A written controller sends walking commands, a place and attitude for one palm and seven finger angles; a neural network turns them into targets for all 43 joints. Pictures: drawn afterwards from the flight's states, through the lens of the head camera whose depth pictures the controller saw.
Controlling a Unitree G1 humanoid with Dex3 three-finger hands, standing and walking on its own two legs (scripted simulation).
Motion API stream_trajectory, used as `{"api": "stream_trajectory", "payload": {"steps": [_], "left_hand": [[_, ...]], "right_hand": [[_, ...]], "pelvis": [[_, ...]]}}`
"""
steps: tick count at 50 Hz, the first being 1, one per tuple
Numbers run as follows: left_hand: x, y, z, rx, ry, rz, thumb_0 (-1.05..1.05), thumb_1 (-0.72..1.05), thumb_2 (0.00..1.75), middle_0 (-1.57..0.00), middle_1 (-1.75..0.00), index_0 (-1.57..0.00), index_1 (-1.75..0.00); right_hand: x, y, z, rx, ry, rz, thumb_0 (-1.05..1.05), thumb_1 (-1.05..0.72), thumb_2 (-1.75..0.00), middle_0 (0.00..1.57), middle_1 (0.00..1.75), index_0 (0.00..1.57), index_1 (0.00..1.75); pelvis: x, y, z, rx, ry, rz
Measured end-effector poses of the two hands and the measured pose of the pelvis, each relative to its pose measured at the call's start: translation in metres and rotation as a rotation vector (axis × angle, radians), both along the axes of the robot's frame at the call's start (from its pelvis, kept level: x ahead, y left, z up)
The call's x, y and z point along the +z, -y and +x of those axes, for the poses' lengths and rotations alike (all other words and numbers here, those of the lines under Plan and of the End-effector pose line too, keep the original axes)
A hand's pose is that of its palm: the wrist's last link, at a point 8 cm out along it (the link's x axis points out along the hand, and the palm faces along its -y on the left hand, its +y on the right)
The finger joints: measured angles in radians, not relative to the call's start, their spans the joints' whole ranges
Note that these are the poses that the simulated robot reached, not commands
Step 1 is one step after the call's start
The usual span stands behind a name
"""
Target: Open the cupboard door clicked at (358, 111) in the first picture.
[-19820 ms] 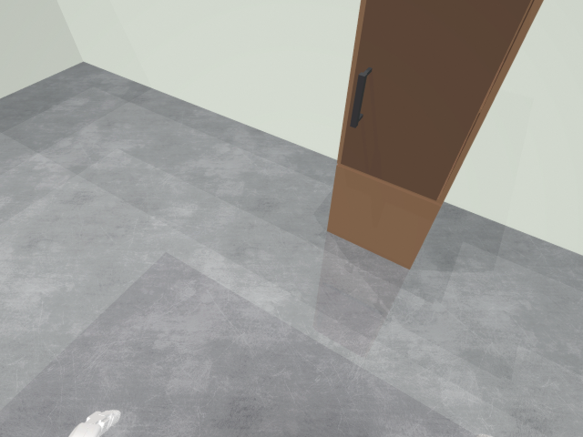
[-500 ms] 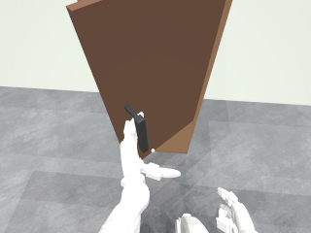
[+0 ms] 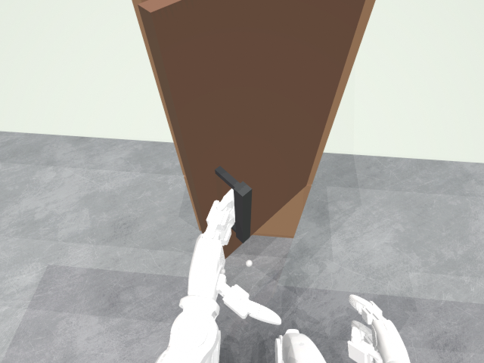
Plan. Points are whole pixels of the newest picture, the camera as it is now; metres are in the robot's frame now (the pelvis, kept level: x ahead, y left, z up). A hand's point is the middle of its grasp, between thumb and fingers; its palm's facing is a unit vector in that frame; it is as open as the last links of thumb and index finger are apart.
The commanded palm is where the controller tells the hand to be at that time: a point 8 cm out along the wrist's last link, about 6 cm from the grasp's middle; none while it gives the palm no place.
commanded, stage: slide the hand sideways off the handle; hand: left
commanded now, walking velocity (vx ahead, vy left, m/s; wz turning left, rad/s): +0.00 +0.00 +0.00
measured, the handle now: (234, 208) +0.36 +0.03 +0.05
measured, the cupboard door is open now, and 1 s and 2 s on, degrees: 49 49 49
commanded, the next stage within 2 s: draw the hand back to the body in 0.74 s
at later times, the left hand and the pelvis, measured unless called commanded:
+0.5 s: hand (208, 295) +0.22 +0.06 +0.04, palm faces -0.07 -1.00 +0.01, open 16.3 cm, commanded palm +0.19 +0.11 +0.04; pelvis +0.01 -0.01 +0.00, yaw +1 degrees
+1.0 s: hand (177, 306) +0.20 +0.09 +0.08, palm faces -0.10 -0.99 -0.04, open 16.3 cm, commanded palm +0.17 +0.15 +0.08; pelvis +0.00 -0.01 -0.01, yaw +0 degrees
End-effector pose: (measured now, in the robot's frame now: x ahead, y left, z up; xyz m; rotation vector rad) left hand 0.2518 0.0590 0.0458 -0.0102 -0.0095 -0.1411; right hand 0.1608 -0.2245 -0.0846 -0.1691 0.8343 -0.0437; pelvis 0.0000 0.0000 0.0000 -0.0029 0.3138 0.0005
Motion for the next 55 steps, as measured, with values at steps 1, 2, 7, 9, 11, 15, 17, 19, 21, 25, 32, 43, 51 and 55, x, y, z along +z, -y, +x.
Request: {"api": "stream_trajectory", "payload": {"steps": [1,2,7,9,11,15,17,19,21,25,32,43,51,55], "left_hand": [[-0.001,-0.002,-0.002,0.0,-0.004,0.006,-0.01,-0.5,0.3,-0.15,-0.31,-0.15,-0.3],[-0.002,-0.005,-0.004,0.001,-0.011,0.012,-0.01,-0.5,0.3,-0.15,-0.31,-0.15,-0.3],[-0.004,-0.024,-0.013,0.031,-0.049,0.024,-0.01,-0.5,0.3,-0.15,-0.3,-0.15,-0.3],[-0.001,-0.03,-0.016,0.044,-0.05,0.013,-0.01,-0.5,0.3,-0.15,-0.3,-0.16,-0.3],[0.002,-0.032,-0.019,0.044,-0.046,-0.001,-0.01,-0.5,0.3,-0.15,-0.3,-0.16,-0.31],[0.006,-0.034,-0.026,0.038,-0.033,-0.025,-0.01,-0.5,0.3,-0.15,-0.3,-0.16,-0.31],[0.005,-0.035,-0.029,0.034,-0.035,-0.022,-0.01,-0.5,0.3,-0.15,-0.3,-0.16,-0.3],[0.003,-0.037,-0.034,0.034,-0.046,-0.015,-0.01,-0.5,0.3,-0.15,-0.3,-0.16,-0.3],[0.0,-0.042,-0.038,0.04,-0.063,-0.004,-0.01,-0.5,0.3,-0.15,-0.3,-0.16,-0.3],[-0.001,-0.054,-0.049,0.066,-0.077,0.004,-0.01,-0.5,0.3,-0.15,-0.3,-0.16,-0.3],[0.006,-0.068,-0.063,0.071,-0.041,0.004,-0.01,-0.5,0.3,-0.15,-0.3,-0.15,-0.3],[-0.001,-0.078,-0.072,0.045,-0.053,0.002,-0.01,-0.5,0.3,-0.15,-0.3,-0.15,-0.3],[0.038,-0.092,-0.068,0.044,0.016,0.058,-0.01,-0.5,0.3,-0.15,-0.3,-0.15,-0.3],[0.057,-0.104,-0.072,0.067,-0.02,0.07,-0.01,-0.5,0.3,-0.15,-0.3,-0.16,-0.3]], "right_hand": [[0.0,-0.001,0.002,0.002,0.002,0.002,0.01,-0.91,-0.9,0.2,0.29,0.2,0.3],[0.0,-0.003,0.004,0.004,0.004,0.004,0.01,-0.91,-0.9,0.2,0.29,0.2,0.3],[0.003,-0.01,0.015,0.018,0.025,0.016,0.01,-0.91,-0.9,0.2,0.29,0.2,0.3],[0.004,-0.013,0.019,0.025,0.039,0.02,0.01,-0.91,-0.9,0.2,0.29,0.2,0.3],[0.006,-0.014,0.024,0.03,0.054,0.023,0.01,-0.91,-0.9,0.2,0.29,0.2,0.3],[0.009,-0.014,0.031,0.04,0.078,0.018,0.01,-0.91,-0.9,0.2,0.29,0.2,0.3],[0.01,-0.012,0.034,0.043,0.086,0.013,0.01,-0.91,-0.9,0.2,0.29,0.2,0.3],[0.01,-0.01,0.037,0.044,0.091,0.008,0.01,-0.91,-0.9,0.2,0.29,0.2,0.3],[0.01,-0.008,0.039,0.044,0.095,0.004,0.01,-0.91,-0.9,0.2,0.29,0.2,0.3],[0.01,-0.003,0.041,0.039,0.104,-0.002,0.01,-0.91,-0.9,0.2,0.29,0.2,0.3],[0.007,0.002,0.041,0.033,0.121,-0.013,0.01,-0.91,-0.9,0.2,0.29,0.2,0.3],[0.001,0.005,0.031,0.007,0.14,-0.028,0.01,-0.91,-0.9,0.2,0.29,0.2,0.3],[0.011,-0.001,0.021,-0.026,0.133,-0.007,0.01,-0.91,-0.9,0.2,0.29,0.2,0.3],[0.028,-0.005,0.016,-0.048,0.136,0.006,0.01,-0.91,-0.9,0.2,0.29,0.2,0.3]], "pelvis": [[0.0,0.0,0.0,0.0,0.001,0.0],[0.0,0.0,0.0,0.001,0.003,-0.001],[0.001,0.001,0.002,0.005,0.01,-0.004],[0.002,0.001,0.003,0.008,0.01,-0.005],[0.003,0.001,0.005,0.01,0.007,-0.006],[0.002,0.003,0.007,0.012,0.002,-0.005],[0.001,0.004,0.009,0.012,-0.001,-0.005],[-0.001,0.005,0.01,0.012,-0.004,-0.004],[-0.002,0.007,0.011,0.012,-0.006,-0.003],[-0.004,0.009,0.012,0.013,-0.006,-0.003],[-0.008,0.011,0.01,0.018,-0.009,-0.009],[-0.016,0.011,0.001,0.017,-0.008,-0.017],[-0.005,0.007,-0.001,0.014,0.032,-0.022],[0.011,0.004,0.003,0.014,0.065,-0.022]]}}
